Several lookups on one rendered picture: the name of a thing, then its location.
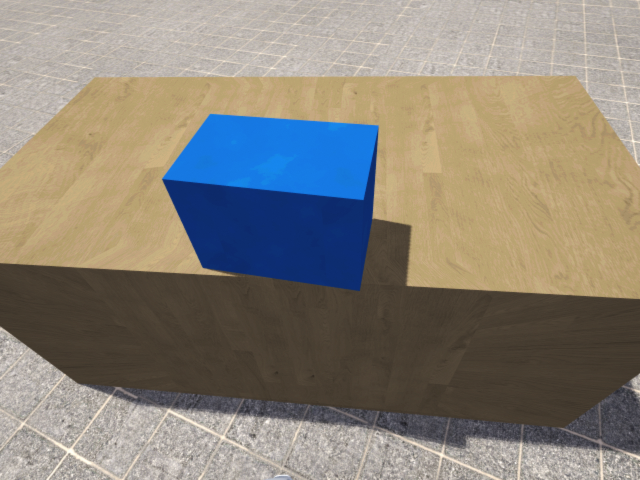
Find carton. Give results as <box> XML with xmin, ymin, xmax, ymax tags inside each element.
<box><xmin>162</xmin><ymin>114</ymin><xmax>379</xmax><ymax>291</ymax></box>

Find pedestal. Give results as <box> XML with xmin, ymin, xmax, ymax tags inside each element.
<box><xmin>0</xmin><ymin>76</ymin><xmax>640</xmax><ymax>428</ymax></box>

